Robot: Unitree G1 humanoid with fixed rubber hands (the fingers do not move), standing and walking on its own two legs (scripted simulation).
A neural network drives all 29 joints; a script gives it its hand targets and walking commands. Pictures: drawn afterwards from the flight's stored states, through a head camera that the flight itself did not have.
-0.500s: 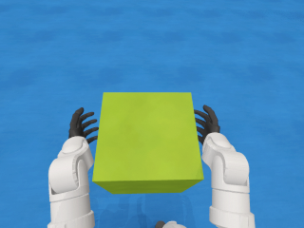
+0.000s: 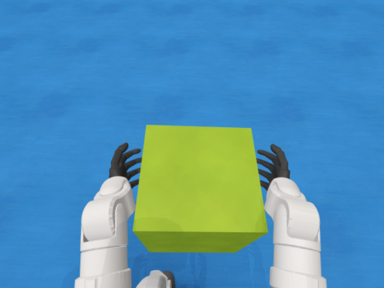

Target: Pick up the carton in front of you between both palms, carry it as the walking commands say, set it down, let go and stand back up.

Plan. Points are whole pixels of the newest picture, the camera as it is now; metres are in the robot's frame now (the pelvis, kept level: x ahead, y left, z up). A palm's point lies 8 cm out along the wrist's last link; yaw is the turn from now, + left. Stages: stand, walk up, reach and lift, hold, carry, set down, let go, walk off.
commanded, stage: carry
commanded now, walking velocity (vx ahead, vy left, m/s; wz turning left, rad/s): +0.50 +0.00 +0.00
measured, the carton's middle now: (195, 195) +0.33 +0.01 -0.01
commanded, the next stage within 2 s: none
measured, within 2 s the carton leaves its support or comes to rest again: neither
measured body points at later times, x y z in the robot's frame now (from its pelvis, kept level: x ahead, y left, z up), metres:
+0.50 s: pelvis +0.35 +0.00 +0.01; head +0.33 +0.01 +0.46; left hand +0.61 +0.14 +0.09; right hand +0.60 -0.16 +0.09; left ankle +0.19 +0.09 -0.73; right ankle +0.49 -0.13 -0.71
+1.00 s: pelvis +0.60 -0.02 +0.00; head +0.56 -0.01 +0.45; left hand +0.84 +0.13 +0.10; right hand +0.83 -0.17 +0.10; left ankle +0.68 +0.09 -0.73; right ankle +0.53 -0.11 -0.73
